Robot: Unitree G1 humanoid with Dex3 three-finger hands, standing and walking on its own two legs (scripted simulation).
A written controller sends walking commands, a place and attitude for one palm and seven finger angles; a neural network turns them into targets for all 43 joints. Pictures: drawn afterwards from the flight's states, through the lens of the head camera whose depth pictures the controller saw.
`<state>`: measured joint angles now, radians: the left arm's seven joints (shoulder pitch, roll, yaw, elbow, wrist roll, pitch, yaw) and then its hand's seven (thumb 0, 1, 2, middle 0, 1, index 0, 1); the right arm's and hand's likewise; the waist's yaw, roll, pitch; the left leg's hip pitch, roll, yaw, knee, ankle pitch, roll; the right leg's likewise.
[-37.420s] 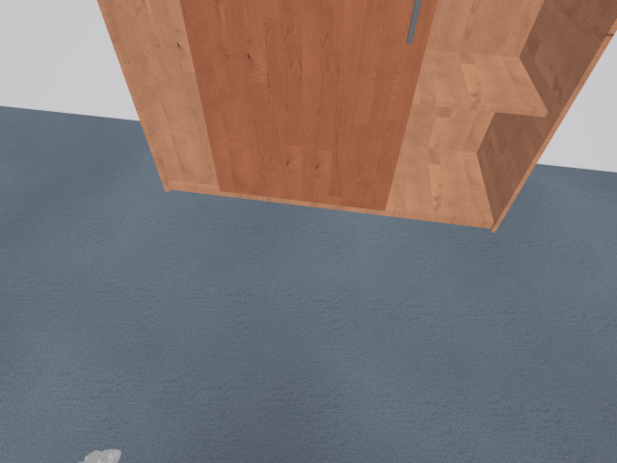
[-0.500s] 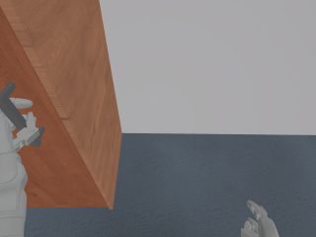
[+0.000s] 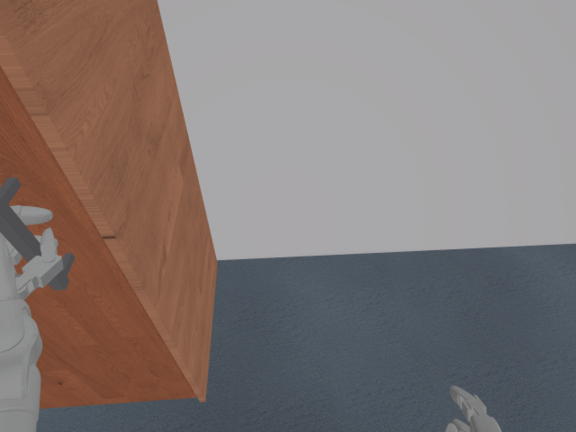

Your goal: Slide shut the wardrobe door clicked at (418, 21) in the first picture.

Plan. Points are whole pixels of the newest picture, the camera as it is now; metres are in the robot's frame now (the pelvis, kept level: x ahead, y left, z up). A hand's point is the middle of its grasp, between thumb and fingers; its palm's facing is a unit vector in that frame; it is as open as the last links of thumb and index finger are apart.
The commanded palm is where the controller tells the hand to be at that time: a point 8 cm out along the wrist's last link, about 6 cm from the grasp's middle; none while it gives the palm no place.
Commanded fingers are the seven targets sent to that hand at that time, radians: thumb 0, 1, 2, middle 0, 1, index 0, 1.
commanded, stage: stop walking and hold the door there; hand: left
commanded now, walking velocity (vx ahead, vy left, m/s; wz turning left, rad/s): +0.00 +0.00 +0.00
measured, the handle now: (37, 238) +0.32 +0.36 +0.11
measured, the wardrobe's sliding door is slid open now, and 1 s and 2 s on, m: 0.00 0.00 0.00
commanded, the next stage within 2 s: loosen the grip on the handle in 1.80 s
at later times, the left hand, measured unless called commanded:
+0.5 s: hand (51, 263) +0.29 +0.34 +0.10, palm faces +0.45 -0.85 -0.28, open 5.2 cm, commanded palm +0.25 +0.36 +0.11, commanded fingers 0.00 0.90 0.90 -0.45 -1.40 -0.45 -1.40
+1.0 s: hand (40, 269) +0.28 +0.34 +0.10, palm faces +0.23 -0.95 -0.19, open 5.5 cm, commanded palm +0.25 +0.37 +0.11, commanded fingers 0.00 0.90 0.90 -0.45 -1.40 -0.45 -1.40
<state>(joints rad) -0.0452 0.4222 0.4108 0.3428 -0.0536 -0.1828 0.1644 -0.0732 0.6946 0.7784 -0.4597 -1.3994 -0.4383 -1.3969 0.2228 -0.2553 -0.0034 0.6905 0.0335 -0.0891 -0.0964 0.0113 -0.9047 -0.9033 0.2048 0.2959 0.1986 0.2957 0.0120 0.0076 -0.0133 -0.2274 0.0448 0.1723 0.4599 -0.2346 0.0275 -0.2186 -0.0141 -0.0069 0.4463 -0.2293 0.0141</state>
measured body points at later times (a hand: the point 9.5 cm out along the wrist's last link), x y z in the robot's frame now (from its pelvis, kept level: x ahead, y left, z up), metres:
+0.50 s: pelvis -0.04 +0.05 -0.01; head -0.01 +0.05 +0.44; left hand +0.26 +0.38 +0.11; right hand +0.13 -0.20 -0.10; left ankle +0.01 +0.10 -0.74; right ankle -0.04 -0.10 -0.70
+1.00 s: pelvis -0.06 +0.17 -0.03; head +0.01 +0.17 +0.42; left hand +0.26 +0.39 +0.11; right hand +0.12 -0.10 -0.12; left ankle +0.00 +0.33 -0.75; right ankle -0.11 -0.03 -0.73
